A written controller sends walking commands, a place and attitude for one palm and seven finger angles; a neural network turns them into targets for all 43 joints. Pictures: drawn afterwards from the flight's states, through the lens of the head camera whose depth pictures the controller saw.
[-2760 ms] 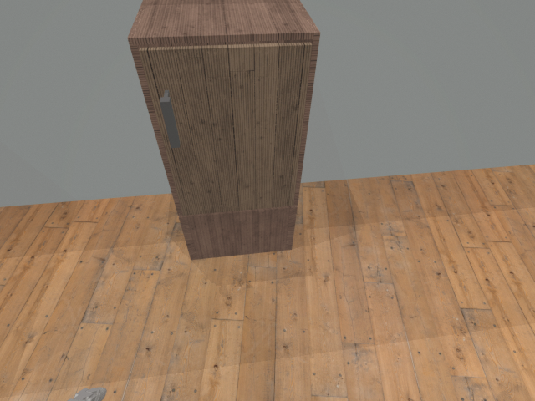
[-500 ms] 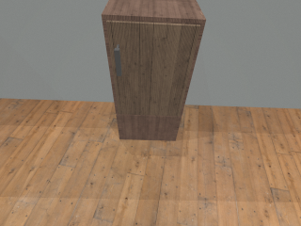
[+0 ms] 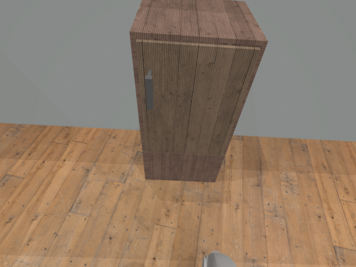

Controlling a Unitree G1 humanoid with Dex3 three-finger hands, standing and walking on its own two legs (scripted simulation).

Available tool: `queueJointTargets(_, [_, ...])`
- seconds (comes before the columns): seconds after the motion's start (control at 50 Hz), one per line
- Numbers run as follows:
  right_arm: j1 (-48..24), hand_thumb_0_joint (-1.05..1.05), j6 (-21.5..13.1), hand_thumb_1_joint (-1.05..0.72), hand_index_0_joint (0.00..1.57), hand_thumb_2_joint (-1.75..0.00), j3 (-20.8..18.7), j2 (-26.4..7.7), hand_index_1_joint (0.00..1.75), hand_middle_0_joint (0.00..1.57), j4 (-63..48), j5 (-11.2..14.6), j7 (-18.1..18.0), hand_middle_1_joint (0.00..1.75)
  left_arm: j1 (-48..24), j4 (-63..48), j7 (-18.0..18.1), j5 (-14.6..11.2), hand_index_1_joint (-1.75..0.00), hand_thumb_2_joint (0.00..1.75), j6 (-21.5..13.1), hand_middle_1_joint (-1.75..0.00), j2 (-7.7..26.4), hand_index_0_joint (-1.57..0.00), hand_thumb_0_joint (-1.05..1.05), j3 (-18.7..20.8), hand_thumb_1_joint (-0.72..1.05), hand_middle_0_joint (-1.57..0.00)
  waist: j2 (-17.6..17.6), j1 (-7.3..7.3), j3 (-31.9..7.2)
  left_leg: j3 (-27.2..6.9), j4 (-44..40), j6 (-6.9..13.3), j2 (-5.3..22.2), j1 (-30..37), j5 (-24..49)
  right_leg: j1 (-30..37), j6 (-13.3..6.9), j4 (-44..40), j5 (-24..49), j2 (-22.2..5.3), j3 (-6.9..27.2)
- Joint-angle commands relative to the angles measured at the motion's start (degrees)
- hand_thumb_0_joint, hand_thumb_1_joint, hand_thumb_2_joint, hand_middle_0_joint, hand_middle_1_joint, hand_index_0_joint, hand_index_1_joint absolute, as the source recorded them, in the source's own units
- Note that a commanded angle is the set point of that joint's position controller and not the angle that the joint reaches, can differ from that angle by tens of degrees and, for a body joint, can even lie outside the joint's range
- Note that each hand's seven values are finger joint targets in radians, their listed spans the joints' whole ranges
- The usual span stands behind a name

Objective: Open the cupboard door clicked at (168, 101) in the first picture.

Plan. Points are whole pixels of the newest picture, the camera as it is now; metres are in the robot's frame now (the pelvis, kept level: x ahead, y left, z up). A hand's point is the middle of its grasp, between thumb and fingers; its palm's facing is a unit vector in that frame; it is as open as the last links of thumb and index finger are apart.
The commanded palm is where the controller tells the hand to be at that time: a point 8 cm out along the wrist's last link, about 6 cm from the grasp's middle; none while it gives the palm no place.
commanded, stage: take the last steps up to it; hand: left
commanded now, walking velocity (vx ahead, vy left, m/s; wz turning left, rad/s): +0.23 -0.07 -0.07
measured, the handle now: (150, 89) +0.71 +0.13 -0.02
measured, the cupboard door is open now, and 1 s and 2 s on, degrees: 0 0 0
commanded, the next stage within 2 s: come to a stop and stand still in 0.16 s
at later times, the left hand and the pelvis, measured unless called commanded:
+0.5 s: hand (132, 241) +0.22 +0.13 -0.17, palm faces +0.04 -0.97 -0.24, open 7.2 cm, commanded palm none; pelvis +0.15 -0.06 -0.01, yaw +0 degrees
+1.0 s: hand out of the picture +0.13 +0.19 -0.19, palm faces +0.04 -0.98 -0.18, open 7.4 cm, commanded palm none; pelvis +0.12 +0.00 +0.00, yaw -2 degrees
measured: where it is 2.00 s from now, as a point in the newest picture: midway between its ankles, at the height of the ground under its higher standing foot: outside the picture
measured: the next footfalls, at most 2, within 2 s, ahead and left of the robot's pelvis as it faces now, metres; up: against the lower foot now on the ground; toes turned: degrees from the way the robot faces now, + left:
right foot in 0.22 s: +0.24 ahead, -0.14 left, +0.00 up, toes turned -7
left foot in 0.72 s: +0.20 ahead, +0.09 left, +0.00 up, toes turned +4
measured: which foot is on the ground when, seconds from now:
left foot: down 0.00-0.24, up 0.26-0.70, down 0.72-1.00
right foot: up 0.00-0.20, down 0.22-0.72, up 0.74-1.00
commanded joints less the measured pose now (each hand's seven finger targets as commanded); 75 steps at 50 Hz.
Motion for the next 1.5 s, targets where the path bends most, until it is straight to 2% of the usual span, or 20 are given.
queueJointTargets(0.0, [6.8,0.0,-1.0,-0.9,0.2,-0.9,-2.1,-8.5,0.3,0.2,0.3,-0.5,-0.9,0.3,-6.2,-4.9,-0.7,-0.4,-0.3,0.9,-1.0,-0.3,-0.1,-0.2,0.0,-0.2,0.9,-0.2,7.5,-1.01,9.1,-8.9,-5.9,5.5,16.5,1.6,26.9,-7.3,-0.6,-8.9,0.9,-0.8,-1.6])
queueJointTargets(0.1, [6.8,0.0,-0.3,-0.9,0.2,-0.9,-2.5,-9.5,0.3,0.2,1.4,-1.0,-0.9,0.3,-8.9,-5.8,-0.6,-0.7,-0.3,0.9,-1.8,-0.3,-0.3,-0.2,0.0,-0.1,0.9,-0.2,9.1,-1.48,9.2,-6.3,-0.9,5.2,17.1,0.4,38.0,3.7,-3.7,-21.5,-2.4,2.1,-4.0])
queueJointTargets(0.16, [3.8,0.0,0.1,-0.9,0.2,-0.9,-3.0,-11.1,0.3,0.2,1.0,-0.5,-0.8,0.3,4.6,-1.7,-0.1,-0.3,-0.3,0.9,-2.8,-0.3,2.0,-0.2,0.0,0.8,0.9,-0.2,7.6,4.73,2.1,-3.6,14.3,2.6,15.2,-2.4,45.0,22.3,-5.2,-28.4,1.9,5.4,-6.0])
queueJointTargets(0.18, [3.8,0.0,0.1,-0.9,0.2,-0.9,-2.9,-10.2,0.3,0.2,0.5,0.0,-0.3,0.3,11.6,0.3,0.3,0.0,-0.3,0.9,-3.6,-0.3,5.2,-0.2,0.0,1.7,0.9,-0.2,3.1,7.6,-2.8,-2.6,26.0,0.8,12.5,-10.8,35.8,35.6,-6.9,-30.0,5.9,1.8,-1.4])
queueJointTargets(0.2, [6.5,0.0,-0.3,-0.9,0.2,-0.9,-2.5,-7.0,0.3,0.2,-0.7,0.7,0.2,0.3,17.7,1.3,1.0,0.2,-0.3,0.9,-4.2,-0.3,10.5,-0.2,0.0,3.2,0.9,-0.2,-9.6,8.64,-11.1,0.7,44.8,-1.7,3.6,-23.4,4.5,48.2,-13.2,-33.3,16.0,-14.0,20.4])
queueJointTargets(0.22, [6.1,0.0,0.4,-0.9,0.2,-0.9,-2.4,-7.1,0.3,0.2,-2.0,0.9,0.0,0.3,18.4,1.4,1.3,-1.1,-0.3,0.9,-4.1,-0.3,13.1,-0.2,0.0,3.2,0.9,-0.2,-9.5,6.83,-13.3,-4.7,59.2,-1.6,0.8,-26.7,-17.6,46.1,-17.6,-39.7,21.8,-21.1,30.6])
queueJointTargets(0.28, [-1.1,0.0,1.7,-0.9,0.2,-0.9,-2.4,-5.4,0.3,0.2,-2.5,0.2,0.1,0.3,3.2,-2.2,2.1,-1.1,-0.3,0.9,-3.6,-0.3,5.6,-0.2,0.0,0.8,0.9,-0.2,1.2,2.42,0.3,-8.7,57.1,-2.3,6.8,-25.4,-9.1,23.3,-14.4,-42.4,26.2,-15.8,15.5])
queueJointTargets(0.36, [0.7,0.0,5.7,-0.9,0.2,-0.9,-2.2,-2.8,0.3,0.2,-2.0,0.3,-0.2,0.3,-1.9,-4.4,3.1,-0.2,-0.3,0.9,-2.6,-0.3,3.6,-0.2,0.0,0.1,0.9,-0.2,0.2,-1.37,0.1,-7.3,42.1,-4.4,6.1,-17.3,-7.3,12.6,-11.5,-40.9,34.0,-11.4,3.0])
queueJointTargets(0.58, [-14.1,0.0,6.8,-0.9,0.2,-0.9,-3.8,-8.7,0.3,0.2,-10.5,0.0,1.0,0.3,-0.6,-6.8,3.2,0.2,-0.3,0.9,-0.1,-0.3,9.2,-0.2,0.0,2.1,0.9,-0.2,-7.0,2.27,-2.8,-7.4,32.7,-5.9,3.4,-20.9,-8.6,22.0,-13.4,-37.2,32.4,-13.3,7.5])
queueJointTargets(0.66, [-10.3,0.0,5.4,-0.9,0.2,-0.9,-3.6,-8.8,0.3,0.2,-9.4,0.1,0.9,0.3,-1.0,-6.7,2.9,-0.3,-0.3,0.9,0.6,-0.3,8.8,-0.2,0.0,2.0,0.9,-0.2,-5.6,0.08,-5.5,-5.0,10.6,-5.2,2.9,-9.0,6.5,21.0,-8.0,-31.1,20.1,-8.2,4.6])
queueJointTargets(0.7, [-10.5,0.0,4.2,-0.9,0.2,-0.9,-4.5,-16.3,0.3,0.2,-10.8,-0.6,0.5,0.3,2.6,-7.6,2.6,-1.2,-0.3,0.9,1.1,-0.3,3.3,-0.2,0.0,0.7,0.9,-0.2,16.5,0.9,-5.6,-23.3,2.4,0.9,21.1,-3.7,32.4,10.2,-1.0,-19.9,-13.6,2.3,-2.3])
queueJointTargets(0.74, [-14.5,0.0,4.3,-0.9,0.2,-0.9,-4.1,-16.0,0.3,0.2,-11.8,-0.9,-0.7,0.3,1.2,-7.1,2.8,-0.7,-0.3,0.9,2.0,-0.3,4.0,-0.2,0.0,0.8,0.9,-0.2,11.9,1.05,-1.9,-22.7,-0.1,7.4,24.0,-12.9,35.4,11.6,-0.3,-4.8,-22.5,3.9,4.9])
queueJointTargets(0.84, [-17.0,0.0,3.6,-0.9,0.2,-0.9,-3.1,-13.3,0.3,0.2,-11.3,-0.7,-1.4,0.3,5.0,-3.1,1.4,-0.4,-0.3,0.9,2.2,-0.3,4.7,-0.2,0.0,1.4,0.9,-0.2,8.1,2.59,-1.9,-15.3,-1.3,4.7,17.1,-9.2,20.7,8.9,1.0,0.3,-11.7,4.2,6.3])
queueJointTargets(1.04, [-8.8,0.0,4.3,-0.9,0.2,-0.9,-4.3,-15.6,0.3,0.2,-6.6,-1.2,-1.0,0.3,1.0,-3.0,0.6,-0.4,-0.3,0.9,2.9,-0.3,2.8,-0.2,0.0,0.2,0.9,-0.2,11.8,-1.36,0.5,-20.1,-6.9,4.6,17.9,-7.8,-2.1,14.1,0.3,-17.0,-17.1,3.1,2.9])
queueJointTargets(1.14, [-10.1,0.0,4.9,-0.9,0.2,-0.9,-4.5,-15.6,0.3,0.2,-5.3,-1.2,-0.1,0.3,9.5,0.7,0.6,-0.9,-0.3,0.9,1.6,-0.3,1.5,-0.2,0.0,-0.4,0.9,-0.2,11.4,2.54,0.5,-15.1,-6.6,0.4,12.3,-17.7,-15.3,30.5,-1.7,-37.4,-10.1,6.1,-3.1])
queueJointTargets(1.16, [-9.8,0.0,5.0,-0.9,0.2,-0.9,-4.3,-13.6,0.3,0.2,-4.8,-0.8,0.2,0.3,12.1,1.8,0.9,-0.7,-0.3,0.9,1.1,-0.3,2.4,-0.2,0.0,-0.2,0.9,-0.2,8.0,3.43,0.2,-12.0,-3.0,-1.5,9.3,-21.1,-16.6,35.5,-1.9,-42.2,-8.4,4.5,-1.7])
queueJointTargets(1.2, [-11.4,0.0,5.1,-0.9,0.2,-0.9,-2.7,-7.5,0.3,0.2,-6.6,-0.1,0.8,0.3,11.9,1.2,1.9,-0.1,-0.3,0.9,0.4,-0.3,9.3,-0.2,0.0,0.7,0.9,-0.2,-14.6,4.56,5.2,-3.1,18.3,-4.6,1.4,-33.0,-12.9,32.0,-7.5,-56.7,-32.9,-13.4,21.8])
queueJointTargets(1.22, [-13.6,0.0,5.6,-0.9,0.2,-0.9,-3.3,-10.1,0.3,0.2,-7.7,-0.8,1.1,0.3,8.9,-0.8,2.2,-0.5,-0.3,0.9,0.5,-0.3,9.7,-0.2,0.0,0.4,0.9,-0.2,-8.6,4.18,10.1,-6.2,23.2,-4.0,3.5,-31.7,-11.8,21.8,-8.4,-59.2,-36.6,-17.2,23.5])
queueJointTargets(1.34, [-5.5,0.0,5.3,-0.9,0.2,-0.9,-3.4,-8.7,0.3,0.2,-3.4,-0.7,2.2,0.3,7.8,-0.5,2.1,-1.0,-0.3,0.9,-2.4,-0.3,3.9,-0.2,0.0,-1.0,0.9,-0.2,-3.7,1.36,10.9,-6.1,33.5,-5.0,3.9,-30.7,2.7,24.7,-6.0,-52.4,-2.6,-9.2,8.9])
queueJointTargets(1.48, [-10.3,0.0,6.3,-0.9,0.2,-0.9,-3.3,-9.3,0.3,0.2,-6.3,-0.3,1.4,0.3,13.2,1.2,3.3,-0.7,-0.3,0.9,-2.3,-0.3,3.5,-0.2,0.0,-0.6,0.9,-0.2,-7.0,3.03,4.4,-6.6,34.8,-6.3,4.3,-32.1,-1.1,34.2,-8.5,-43.2,28.4,-11.9,8.6])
